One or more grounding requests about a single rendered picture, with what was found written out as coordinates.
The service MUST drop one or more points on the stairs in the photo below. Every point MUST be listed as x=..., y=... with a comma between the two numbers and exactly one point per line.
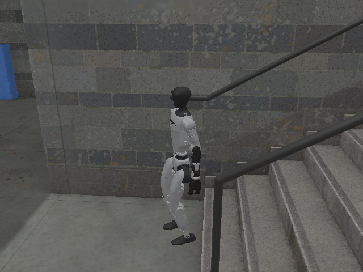
x=304, y=216

